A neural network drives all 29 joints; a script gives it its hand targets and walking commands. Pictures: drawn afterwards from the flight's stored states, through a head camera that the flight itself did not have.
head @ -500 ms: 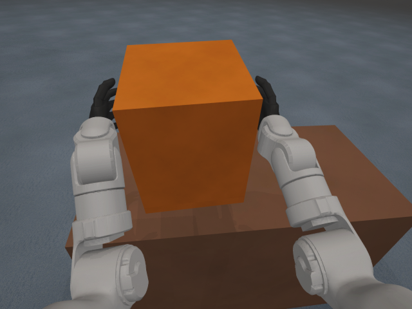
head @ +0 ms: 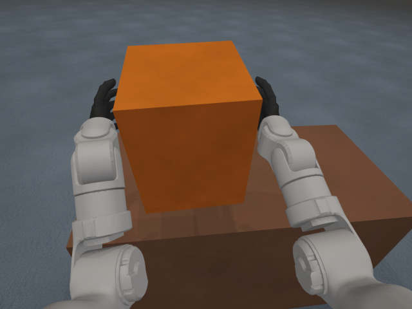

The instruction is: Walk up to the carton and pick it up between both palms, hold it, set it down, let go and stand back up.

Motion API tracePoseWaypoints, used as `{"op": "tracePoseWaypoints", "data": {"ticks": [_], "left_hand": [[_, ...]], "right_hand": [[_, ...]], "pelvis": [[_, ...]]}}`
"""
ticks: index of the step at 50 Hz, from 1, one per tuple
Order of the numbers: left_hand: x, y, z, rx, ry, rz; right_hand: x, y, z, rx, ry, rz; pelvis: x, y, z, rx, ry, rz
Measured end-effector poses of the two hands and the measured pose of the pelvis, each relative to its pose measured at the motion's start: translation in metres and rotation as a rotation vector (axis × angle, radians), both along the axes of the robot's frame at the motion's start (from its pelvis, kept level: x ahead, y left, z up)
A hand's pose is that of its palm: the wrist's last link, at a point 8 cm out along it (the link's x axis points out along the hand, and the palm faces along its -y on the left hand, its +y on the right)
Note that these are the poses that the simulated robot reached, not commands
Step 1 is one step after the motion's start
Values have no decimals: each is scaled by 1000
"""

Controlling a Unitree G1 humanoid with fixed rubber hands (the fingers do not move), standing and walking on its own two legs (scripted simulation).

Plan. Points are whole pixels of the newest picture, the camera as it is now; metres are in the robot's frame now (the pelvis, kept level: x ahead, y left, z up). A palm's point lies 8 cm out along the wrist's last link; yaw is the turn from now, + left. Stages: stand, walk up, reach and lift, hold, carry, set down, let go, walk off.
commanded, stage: hold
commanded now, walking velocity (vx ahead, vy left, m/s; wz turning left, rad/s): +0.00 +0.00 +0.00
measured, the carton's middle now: (188, 128) +0.39 +0.01 +0.20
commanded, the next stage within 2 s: none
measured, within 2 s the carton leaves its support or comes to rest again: neither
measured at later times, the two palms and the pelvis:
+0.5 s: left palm (103, 123) +0.36 +0.16 +0.24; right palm (267, 118) +0.36 -0.14 +0.24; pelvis +0.00 +0.00 +0.00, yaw +0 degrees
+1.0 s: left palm (103, 122) +0.36 +0.16 +0.24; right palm (267, 118) +0.36 -0.14 +0.24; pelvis +0.00 +0.00 +0.00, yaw +0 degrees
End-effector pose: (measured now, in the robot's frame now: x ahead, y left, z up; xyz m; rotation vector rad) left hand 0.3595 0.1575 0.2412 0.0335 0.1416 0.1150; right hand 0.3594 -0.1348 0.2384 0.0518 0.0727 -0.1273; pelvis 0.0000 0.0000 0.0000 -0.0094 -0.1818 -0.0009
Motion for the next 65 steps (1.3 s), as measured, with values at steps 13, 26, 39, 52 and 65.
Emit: {"op": "tracePoseWaypoints", "data": {"ticks": [13, 26, 39, 52, 65], "left_hand": [[0, -1, 0, -3, 0, -1], [0, -1, 0, -6, 0, 0], [0, -1, 1, -6, 1, -1], [0, -1, 1, -6, 2, -1], [1, -1, 1, -6, 1, -1]], "right_hand": [[0, -1, 1, 0, 0, -1], [1, -1, 2, 1, 1, 0], [0, -1, 2, 2, 2, -1], [0, -1, 3, 1, 3, -1], [0, -1, 3, 1, 3, -1]], "pelvis": [[1, 0, 0, 0, 2, -3], [2, 0, 0, 0, 2, -3], [2, 1, 0, 0, 3, -4], [2, 0, 0, 0, 4, -4], [2, 0, 0, 0, 4, -3]]}}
